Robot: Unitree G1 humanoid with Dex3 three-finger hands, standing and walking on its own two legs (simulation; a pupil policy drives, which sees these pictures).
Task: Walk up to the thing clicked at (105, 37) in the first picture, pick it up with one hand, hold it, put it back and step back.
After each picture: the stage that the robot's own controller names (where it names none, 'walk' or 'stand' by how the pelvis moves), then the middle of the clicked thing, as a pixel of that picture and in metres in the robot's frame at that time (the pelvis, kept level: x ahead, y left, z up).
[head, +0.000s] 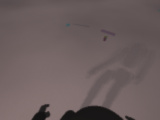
stand; (104, 38) +1.84 -0.39 -0.72
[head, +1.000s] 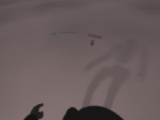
walk; (92, 42) +1.74 +0.04 -0.70
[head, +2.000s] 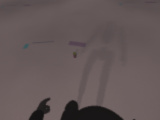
walk; (74, 55) +1.15 +0.31 -0.71
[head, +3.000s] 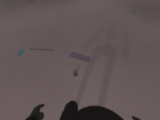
walk; (75, 73) +0.71 +0.22 -0.71
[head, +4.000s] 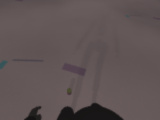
walk; (69, 91) +0.40 +0.17 -0.71
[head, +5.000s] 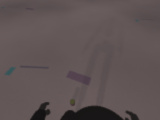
stand; (72, 102) +0.30 +0.16 -0.72
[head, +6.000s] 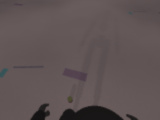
stand; (70, 99) +0.29 +0.19 -0.72
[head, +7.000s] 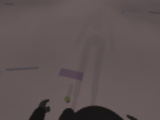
stand; (67, 99) +0.28 +0.21 -0.72
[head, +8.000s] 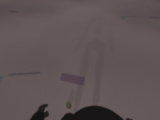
stand; (68, 105) +0.26 +0.20 -0.73
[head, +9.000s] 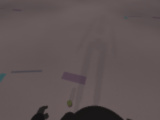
stand; (69, 103) +0.27 +0.19 -0.73
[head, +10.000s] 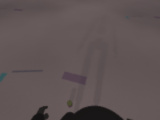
stand; (69, 103) +0.27 +0.19 -0.73
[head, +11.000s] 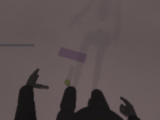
go down; (67, 82) +0.32 +0.18 -0.56
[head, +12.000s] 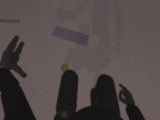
go down; (64, 68) +0.37 +0.20 -0.33
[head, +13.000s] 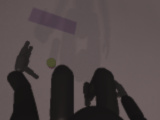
close in; (51, 63) +0.36 +0.23 -0.25
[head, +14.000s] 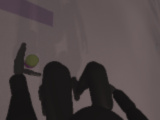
close; (31, 62) +0.36 +0.24 -0.22
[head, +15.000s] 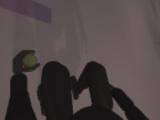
close; (29, 61) +0.35 +0.25 -0.22
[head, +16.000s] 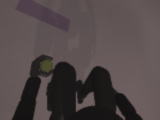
lift; (45, 66) +0.30 +0.24 -0.17
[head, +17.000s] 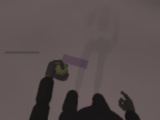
lift; (62, 72) +0.31 +0.17 +0.02
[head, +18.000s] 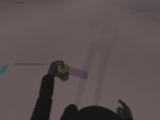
hold; (63, 72) +0.32 +0.18 +0.02
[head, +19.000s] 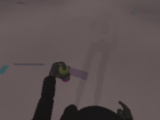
hold; (64, 73) +0.32 +0.17 +0.01
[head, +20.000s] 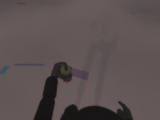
hold; (66, 74) +0.31 +0.16 +0.01
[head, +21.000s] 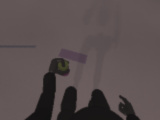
crouch; (64, 68) +0.35 +0.17 -0.05
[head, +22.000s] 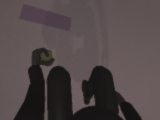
lower; (47, 58) +0.38 +0.22 -0.17
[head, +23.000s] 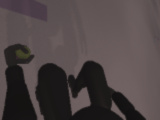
lower; (23, 55) +0.39 +0.26 -0.23
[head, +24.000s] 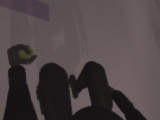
lower; (25, 55) +0.38 +0.26 -0.23
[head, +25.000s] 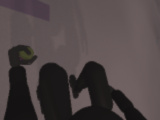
lower; (26, 56) +0.38 +0.26 -0.23
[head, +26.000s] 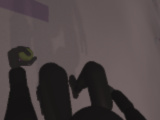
lower; (26, 57) +0.38 +0.26 -0.22
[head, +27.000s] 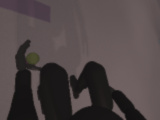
withdraw; (31, 60) +0.36 +0.24 -0.23
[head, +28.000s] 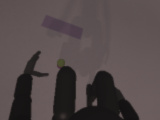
walk; (60, 64) +0.38 +0.20 -0.29
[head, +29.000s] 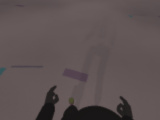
stand; (71, 101) +0.30 +0.15 -0.65
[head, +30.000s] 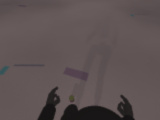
stand; (71, 99) +0.32 +0.16 -0.66
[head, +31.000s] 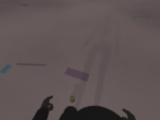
stand; (72, 99) +0.32 +0.15 -0.69
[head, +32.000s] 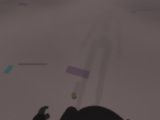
walk; (73, 96) +0.34 +0.16 -0.72
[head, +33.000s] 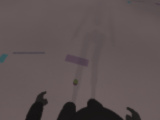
walk; (75, 82) +0.45 +0.09 -0.71
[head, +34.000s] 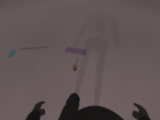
walk; (74, 67) +0.72 +0.23 -0.69
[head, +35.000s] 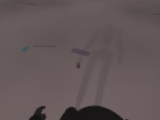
stand; (78, 65) +0.93 +0.17 -0.71
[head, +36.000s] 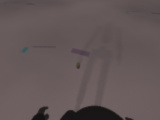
stand; (78, 65) +0.92 +0.16 -0.73
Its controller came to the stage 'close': yes
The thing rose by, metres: 0.72
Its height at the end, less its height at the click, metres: +0.00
